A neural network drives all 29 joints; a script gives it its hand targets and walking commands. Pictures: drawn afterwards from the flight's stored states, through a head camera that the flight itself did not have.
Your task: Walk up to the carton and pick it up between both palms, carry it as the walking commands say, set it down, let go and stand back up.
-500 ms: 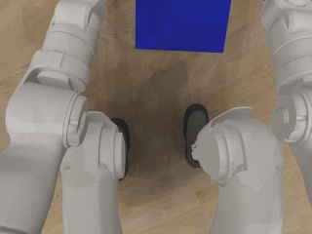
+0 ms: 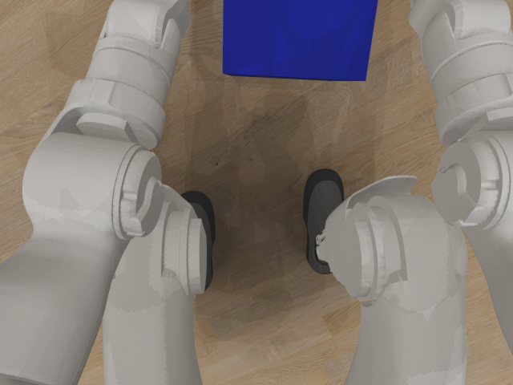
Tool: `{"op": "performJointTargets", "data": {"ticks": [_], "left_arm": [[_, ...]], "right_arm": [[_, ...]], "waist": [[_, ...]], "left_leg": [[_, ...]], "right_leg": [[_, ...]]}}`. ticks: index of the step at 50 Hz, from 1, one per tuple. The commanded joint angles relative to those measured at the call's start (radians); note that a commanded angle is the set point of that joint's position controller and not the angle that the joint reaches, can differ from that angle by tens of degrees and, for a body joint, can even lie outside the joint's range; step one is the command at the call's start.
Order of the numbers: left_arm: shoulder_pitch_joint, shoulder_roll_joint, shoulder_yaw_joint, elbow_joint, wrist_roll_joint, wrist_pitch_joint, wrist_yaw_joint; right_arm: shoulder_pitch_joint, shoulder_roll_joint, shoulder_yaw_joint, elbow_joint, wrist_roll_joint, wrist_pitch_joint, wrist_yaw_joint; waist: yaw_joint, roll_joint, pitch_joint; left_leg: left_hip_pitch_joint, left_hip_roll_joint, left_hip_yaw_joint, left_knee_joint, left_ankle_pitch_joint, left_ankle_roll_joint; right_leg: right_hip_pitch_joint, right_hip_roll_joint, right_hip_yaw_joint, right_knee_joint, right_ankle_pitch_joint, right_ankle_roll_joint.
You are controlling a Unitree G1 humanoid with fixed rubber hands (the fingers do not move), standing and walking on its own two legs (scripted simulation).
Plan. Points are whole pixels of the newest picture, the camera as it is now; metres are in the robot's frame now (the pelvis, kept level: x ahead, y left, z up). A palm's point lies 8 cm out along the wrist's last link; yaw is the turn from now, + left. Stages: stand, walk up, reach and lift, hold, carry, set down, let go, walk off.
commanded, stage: reach and lift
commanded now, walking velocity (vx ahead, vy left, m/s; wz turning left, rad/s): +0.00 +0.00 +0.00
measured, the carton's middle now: out of the picture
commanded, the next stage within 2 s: none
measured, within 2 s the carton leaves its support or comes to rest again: leaves its support in 0.88 s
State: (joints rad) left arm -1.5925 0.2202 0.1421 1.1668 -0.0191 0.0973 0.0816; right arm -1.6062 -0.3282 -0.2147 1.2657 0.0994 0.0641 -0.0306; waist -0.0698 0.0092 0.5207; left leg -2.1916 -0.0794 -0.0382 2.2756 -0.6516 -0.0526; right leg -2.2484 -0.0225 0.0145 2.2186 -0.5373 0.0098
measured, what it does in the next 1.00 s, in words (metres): stands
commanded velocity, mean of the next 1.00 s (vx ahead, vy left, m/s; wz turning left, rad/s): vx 0.00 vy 0.00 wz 0.00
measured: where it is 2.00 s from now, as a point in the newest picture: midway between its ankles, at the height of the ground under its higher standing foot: (259, 247)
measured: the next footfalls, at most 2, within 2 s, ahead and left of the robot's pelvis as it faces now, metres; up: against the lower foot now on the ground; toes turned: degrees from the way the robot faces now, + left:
none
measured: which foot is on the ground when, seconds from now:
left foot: down 0.00-1.00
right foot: down 0.00-1.00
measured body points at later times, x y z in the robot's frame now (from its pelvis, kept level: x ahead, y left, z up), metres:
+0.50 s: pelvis +0.01 +0.00 +0.00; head +0.39 -0.01 +0.23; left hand +0.57 +0.07 -0.20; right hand +0.55 -0.20 -0.20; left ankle +0.10 +0.12 -0.32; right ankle +0.13 -0.13 -0.32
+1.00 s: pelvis +0.00 +0.00 +0.01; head +0.37 -0.02 +0.24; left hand +0.56 +0.07 -0.17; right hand +0.54 -0.19 -0.17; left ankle +0.10 +0.13 -0.32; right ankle +0.13 -0.13 -0.32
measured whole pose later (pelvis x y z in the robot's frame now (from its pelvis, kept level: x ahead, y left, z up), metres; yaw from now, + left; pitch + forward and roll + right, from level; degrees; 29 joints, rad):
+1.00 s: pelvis +0.00 +0.00 +0.01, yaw +1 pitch +30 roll -1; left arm -1.54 0.18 0.12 1.02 -0.08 0.23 0.20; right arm -1.50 -0.30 -0.17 1.04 0.14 0.22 -0.11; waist -0.08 0.03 0.52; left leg -2.14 -0.14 -0.06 2.26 -0.64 -0.08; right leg -2.18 0.03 0.05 2.21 -0.55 0.06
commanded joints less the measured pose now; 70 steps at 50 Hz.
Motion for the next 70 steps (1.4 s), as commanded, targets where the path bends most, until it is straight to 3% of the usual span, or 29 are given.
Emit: {"op": "performJointTargets", "data": {"ticks": [1, 10, 30, 36, 44, 50, 55, 58, 63, 66, 70], "left_arm": [[-0.396, -0.677, -0.119, -0.189, 0.000, 0.010, -0.196], [-0.343, -0.806, -0.142, -0.220, -0.020, 0.028, -0.231], [-0.407, -0.922, -0.214, -0.255, -0.069, 0.011, -0.213], [-0.470, -0.961, -0.272, -0.350, -0.115, 0.006, -0.191], [-0.641, -1.018, -0.346, -0.521, -0.187, 0.044, -0.149], [-0.671, -1.042, -0.266, -0.421, -0.120, 0.096, -0.157], [-0.753, -1.036, -0.245, -0.436, -0.099, 0.128, -0.167], [-0.792, -1.042, -0.264, -0.462, -0.112, 0.140, -0.168], [-0.726, -1.079, -0.257, -0.405, -0.103, 0.161, -0.178], [-0.676, -1.115, -0.259, -0.390, -0.101, 0.168, -0.187], [-0.672, -1.161, -0.324, -0.474, -0.131, 0.167, -0.176]], "right_arm": [[-0.352, 0.780, 0.114, -0.167, -0.009, 0.039, 0.207], [-0.303, 0.919, 0.147, -0.225, 0.028, 0.066, 0.257], [-0.344, 1.048, 0.223, -0.273, 0.079, 0.063, 0.247], [-0.392, 1.072, 0.269, -0.353, 0.113, 0.059, 0.227], [-0.568, 1.089, 0.334, -0.549, 0.153, 0.087, 0.190], [-0.648, 1.087, 0.274, -0.530, 0.083, 0.134, 0.205], [-0.683, 1.093, 0.247, -0.534, 0.040, 0.176, 0.214], [-0.687, 1.109, 0.251, -0.539, 0.032, 0.200, 0.218], [-0.658, 1.131, 0.244, -0.537, 0.004, 0.223, 0.229], [-0.653, 1.150, 0.265, -0.585, -0.001, 0.227, 0.232], [-0.653, 1.187, 0.327, -0.672, 0.025, 0.229, 0.225]], "waist": [[-0.028, 0.069, -0.961], [-0.027, 0.073, -0.964], [-0.041, 0.070, -1.095], [-0.057, 0.074, -1.299], [-0.101, 0.080, -1.743], [-0.092, 0.067, -1.625], [-0.094, 0.072, -1.689], [-0.102, 0.066, -1.757], [-0.110, 0.059, -1.776], [-0.111, 0.054, -1.859], [-0.117, 0.038, -2.056]], "left_leg": [[0.284, -0.087, 0.074, -0.200, 0.259, 0.030], [0.308, -0.090, 0.058, -0.191, 0.356, 0.042], [0.319, -0.099, 0.066, -0.181, 0.415, 0.056], [0.403, -0.105, 0.072, -0.176, 0.485, 0.050], [0.658, -0.113, 0.088, -0.181, 0.547, 0.037], [0.567, -0.112, 0.101, -0.229, 0.352, 0.046], [0.584, -0.109, 0.119, -0.255, 0.261, 0.043], [0.614, -0.108, 0.124, -0.266, 0.255, 0.040], [0.614, -0.113, 0.128, -0.282, 0.265, 0.037], [0.636, -0.119, 0.131, -0.282, 0.324, 0.035], [0.739, -0.128, 0.124, -0.274, 0.450, 0.030]], "right_leg": [[0.552, 0.115, -0.039, -0.119, 0.338, -0.003], [0.507, 0.122, -0.051, -0.094, 0.399, -0.016], [0.586, 0.136, -0.049, -0.099, 0.484, -0.014], [0.694, 0.139, -0.059, -0.103, 0.571, -0.012], [0.887, 0.146, -0.098, -0.132, 0.625, -0.006], [0.801, 0.139, -0.100, -0.184, 0.403, -0.003], [0.813, 0.130, -0.100, -0.220, 0.303, -0.002], [0.842, 0.130, -0.106, -0.233, 0.298, 0.003], [0.857, 0.131, -0.112, -0.247, 0.309, 0.010], [0.913, 0.135, -0.115, -0.245, 0.380, 0.016], [1.006, 0.144, -0.131, -0.231, 0.519, 0.023]]}}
